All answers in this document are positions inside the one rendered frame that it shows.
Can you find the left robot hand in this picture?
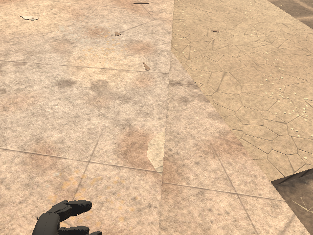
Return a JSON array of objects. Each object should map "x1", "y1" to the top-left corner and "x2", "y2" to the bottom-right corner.
[{"x1": 31, "y1": 200, "x2": 102, "y2": 235}]

